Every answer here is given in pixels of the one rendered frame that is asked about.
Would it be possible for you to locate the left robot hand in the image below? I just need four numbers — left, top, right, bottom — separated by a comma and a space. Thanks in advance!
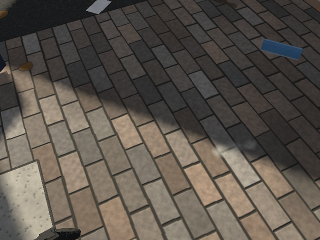
34, 227, 81, 240

